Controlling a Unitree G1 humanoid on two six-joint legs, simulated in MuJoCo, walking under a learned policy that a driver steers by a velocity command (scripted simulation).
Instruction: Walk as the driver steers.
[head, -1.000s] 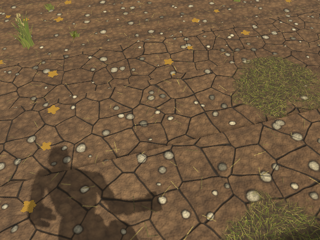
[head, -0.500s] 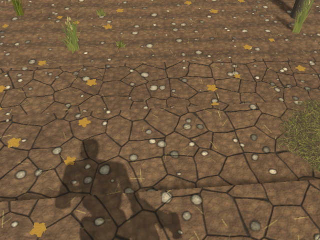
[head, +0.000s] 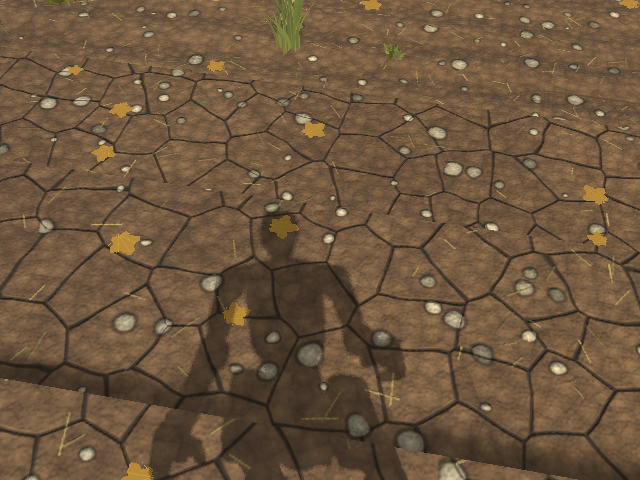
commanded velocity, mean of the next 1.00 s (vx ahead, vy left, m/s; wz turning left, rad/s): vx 0.50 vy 0.00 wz -0.47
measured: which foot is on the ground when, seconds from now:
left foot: down 0.00-0.38, up 0.40-1.00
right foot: up 0.00-0.34, down 0.36-1.00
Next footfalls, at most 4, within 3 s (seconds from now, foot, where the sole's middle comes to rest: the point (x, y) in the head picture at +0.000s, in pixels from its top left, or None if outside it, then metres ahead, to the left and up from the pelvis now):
0.36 right None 0.35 -0.17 -0.76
1.04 left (368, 362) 0.78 -0.06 -0.92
1.44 right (470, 322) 0.92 -0.33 -0.92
1.82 left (369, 302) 0.96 -0.06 -0.92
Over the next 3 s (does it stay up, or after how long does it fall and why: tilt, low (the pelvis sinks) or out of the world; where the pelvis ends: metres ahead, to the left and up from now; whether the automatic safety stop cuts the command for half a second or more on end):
stays up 1.05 -0.20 -0.15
